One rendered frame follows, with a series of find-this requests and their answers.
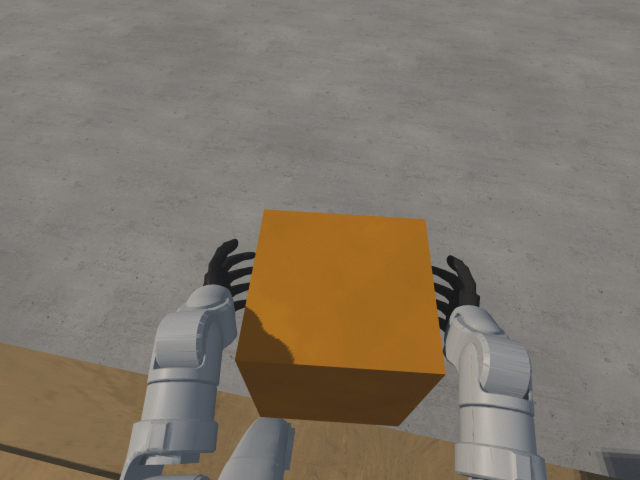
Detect left robot hand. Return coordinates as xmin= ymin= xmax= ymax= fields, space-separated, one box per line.
xmin=203 ymin=239 xmax=256 ymax=311

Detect left robot forearm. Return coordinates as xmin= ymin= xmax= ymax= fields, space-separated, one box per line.
xmin=120 ymin=285 xmax=237 ymax=480

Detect right robot hand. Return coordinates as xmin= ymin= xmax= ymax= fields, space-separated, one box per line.
xmin=432 ymin=255 xmax=480 ymax=332

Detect carton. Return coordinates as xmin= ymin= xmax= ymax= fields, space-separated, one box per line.
xmin=235 ymin=209 xmax=446 ymax=426

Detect robot left thigh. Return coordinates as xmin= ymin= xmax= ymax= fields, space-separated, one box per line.
xmin=218 ymin=417 xmax=295 ymax=480

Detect right robot forearm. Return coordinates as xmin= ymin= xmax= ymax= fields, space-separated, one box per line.
xmin=443 ymin=305 xmax=547 ymax=480

